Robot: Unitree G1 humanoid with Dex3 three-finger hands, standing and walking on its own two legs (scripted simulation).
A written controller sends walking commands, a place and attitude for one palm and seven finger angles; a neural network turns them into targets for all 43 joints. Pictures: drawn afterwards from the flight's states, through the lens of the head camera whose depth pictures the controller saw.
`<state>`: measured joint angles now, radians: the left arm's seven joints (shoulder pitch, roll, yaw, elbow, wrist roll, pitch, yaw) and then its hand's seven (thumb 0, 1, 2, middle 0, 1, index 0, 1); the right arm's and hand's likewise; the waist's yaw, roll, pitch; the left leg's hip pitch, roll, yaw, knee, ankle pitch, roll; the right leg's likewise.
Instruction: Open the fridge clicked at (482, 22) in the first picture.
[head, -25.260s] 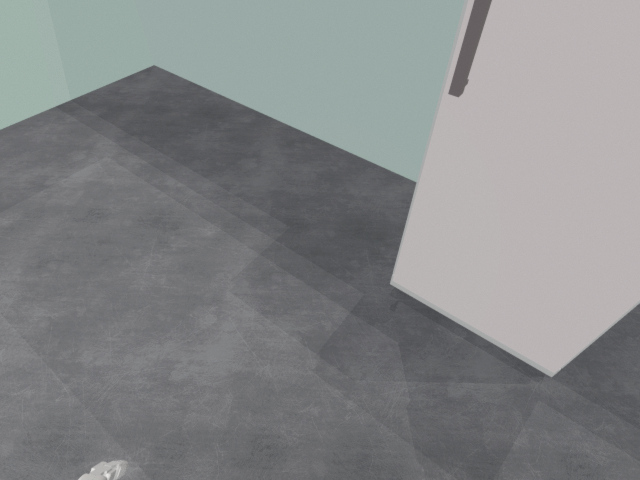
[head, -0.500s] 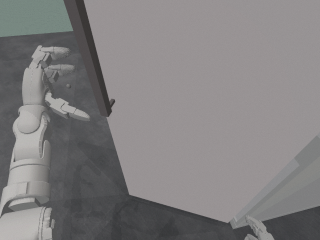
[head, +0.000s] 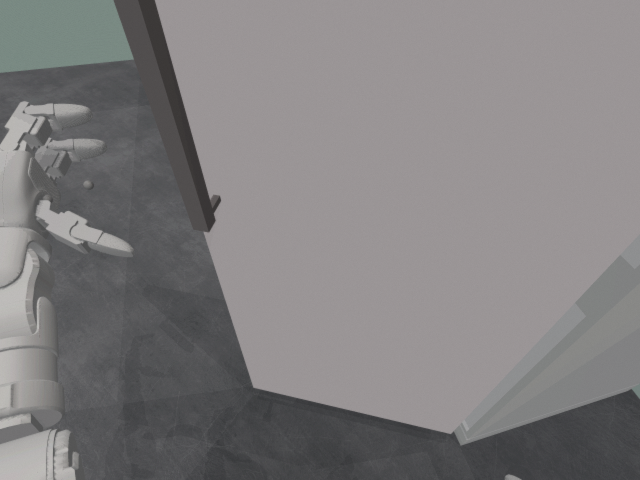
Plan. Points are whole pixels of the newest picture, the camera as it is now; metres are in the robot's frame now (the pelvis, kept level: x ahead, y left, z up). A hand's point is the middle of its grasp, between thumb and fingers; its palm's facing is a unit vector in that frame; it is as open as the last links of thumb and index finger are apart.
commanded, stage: slip the hand off the handle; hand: left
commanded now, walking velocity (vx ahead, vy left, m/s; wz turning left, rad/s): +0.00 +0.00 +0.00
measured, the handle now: (176, 95) +0.44 +0.18 +0.27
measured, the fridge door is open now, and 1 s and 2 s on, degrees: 62 62 62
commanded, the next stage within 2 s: draw the hand back to the body in 0.48 s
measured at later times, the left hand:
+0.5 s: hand (58, 246) +0.28 +0.27 +0.20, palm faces +0.27 -0.95 -0.17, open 14.7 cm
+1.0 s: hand (40, 290) +0.24 +0.26 +0.19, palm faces +0.17 -0.98 -0.06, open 14.7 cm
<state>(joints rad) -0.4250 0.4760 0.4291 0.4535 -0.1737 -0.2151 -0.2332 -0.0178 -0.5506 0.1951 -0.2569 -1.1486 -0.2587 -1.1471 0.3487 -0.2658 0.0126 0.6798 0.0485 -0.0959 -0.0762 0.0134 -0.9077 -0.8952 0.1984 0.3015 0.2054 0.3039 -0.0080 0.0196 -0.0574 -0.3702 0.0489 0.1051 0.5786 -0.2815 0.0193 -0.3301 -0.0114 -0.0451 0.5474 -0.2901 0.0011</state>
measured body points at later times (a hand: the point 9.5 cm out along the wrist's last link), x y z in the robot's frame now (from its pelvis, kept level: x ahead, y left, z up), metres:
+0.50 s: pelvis +0.00 +0.00 +0.00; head -0.01 -0.01 +0.45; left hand +0.26 +0.32 +0.21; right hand +0.21 -0.21 -0.07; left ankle +0.01 +0.10 -0.73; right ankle -0.01 -0.12 -0.73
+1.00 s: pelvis +0.00 -0.01 +0.00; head -0.04 -0.03 +0.45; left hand +0.22 +0.32 +0.20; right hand +0.22 -0.22 -0.05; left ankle +0.01 +0.10 -0.73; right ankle -0.01 -0.12 -0.73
